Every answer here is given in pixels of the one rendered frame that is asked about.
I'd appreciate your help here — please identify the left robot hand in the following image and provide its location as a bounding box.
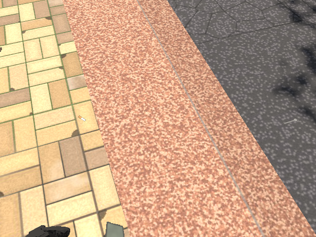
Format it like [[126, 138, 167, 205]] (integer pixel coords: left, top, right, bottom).
[[26, 225, 70, 237]]

